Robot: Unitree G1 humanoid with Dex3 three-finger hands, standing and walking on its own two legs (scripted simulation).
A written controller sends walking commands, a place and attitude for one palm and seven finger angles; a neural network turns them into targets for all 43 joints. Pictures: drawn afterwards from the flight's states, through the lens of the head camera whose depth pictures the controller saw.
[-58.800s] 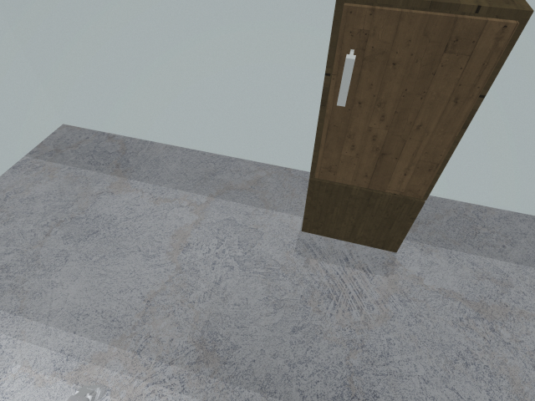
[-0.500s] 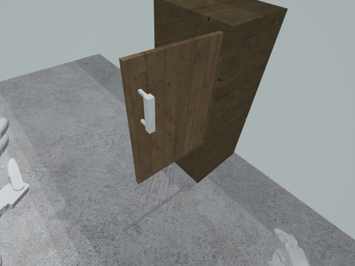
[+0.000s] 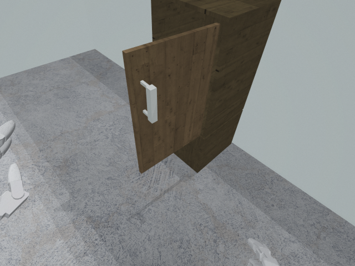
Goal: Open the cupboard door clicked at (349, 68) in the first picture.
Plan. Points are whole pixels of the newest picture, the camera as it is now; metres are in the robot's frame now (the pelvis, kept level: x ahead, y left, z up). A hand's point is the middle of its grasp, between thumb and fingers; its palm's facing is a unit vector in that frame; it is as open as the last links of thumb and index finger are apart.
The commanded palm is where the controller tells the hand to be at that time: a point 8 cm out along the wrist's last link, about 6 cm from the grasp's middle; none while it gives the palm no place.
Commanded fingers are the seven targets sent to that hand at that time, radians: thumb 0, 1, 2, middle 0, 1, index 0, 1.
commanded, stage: stop stepping back and stand still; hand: left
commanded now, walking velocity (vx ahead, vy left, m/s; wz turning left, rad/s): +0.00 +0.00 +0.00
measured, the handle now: (148, 101) +0.60 +0.12 +0.03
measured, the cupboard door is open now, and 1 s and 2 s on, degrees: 87 87 87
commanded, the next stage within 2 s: let the arm hang, fingers relaxed in 0.10 s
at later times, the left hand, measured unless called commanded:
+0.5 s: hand out of the picture +0.06 +0.16 -0.18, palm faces +0.08 -0.98 -0.18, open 7.0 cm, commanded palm none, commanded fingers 0.00 0.90 0.90 -0.20 -0.30 -0.20 -0.30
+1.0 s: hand out of the picture -0.02 +0.16 -0.18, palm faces +0.12 -0.98 -0.18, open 7.4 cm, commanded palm none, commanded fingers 0.00 0.90 0.90 -0.20 -0.30 -0.20 -0.30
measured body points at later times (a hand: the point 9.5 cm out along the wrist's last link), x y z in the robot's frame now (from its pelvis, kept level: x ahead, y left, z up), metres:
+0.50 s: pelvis -0.01 -0.01 -0.01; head +0.01 -0.01 +0.44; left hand +0.05 +0.22 -0.16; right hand +0.09 -0.25 -0.15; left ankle +0.05 +0.12 -0.74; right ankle +0.01 -0.11 -0.74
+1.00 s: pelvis +0.01 +0.00 +0.00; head +0.02 -0.01 +0.45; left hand -0.03 +0.21 -0.16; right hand +0.02 -0.21 -0.17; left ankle +0.05 +0.12 -0.74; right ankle +0.01 -0.11 -0.74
